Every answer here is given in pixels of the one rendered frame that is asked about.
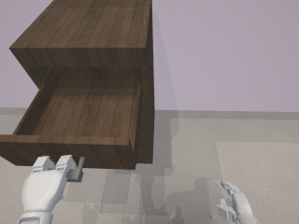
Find robot left forearm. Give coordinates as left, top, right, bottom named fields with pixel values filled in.
left=18, top=210, right=53, bottom=224

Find drawer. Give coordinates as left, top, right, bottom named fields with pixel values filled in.
left=0, top=66, right=143, bottom=170

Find robot right forearm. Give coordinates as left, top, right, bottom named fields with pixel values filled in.
left=235, top=214, right=260, bottom=224

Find robot right hand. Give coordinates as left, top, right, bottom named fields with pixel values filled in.
left=217, top=180, right=253, bottom=223

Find robot left hand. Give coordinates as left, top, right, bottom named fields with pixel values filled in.
left=21, top=155, right=78, bottom=213

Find cabinet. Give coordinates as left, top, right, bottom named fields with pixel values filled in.
left=9, top=0, right=155, bottom=164

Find handle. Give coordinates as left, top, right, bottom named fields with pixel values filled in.
left=42, top=155, right=85, bottom=183

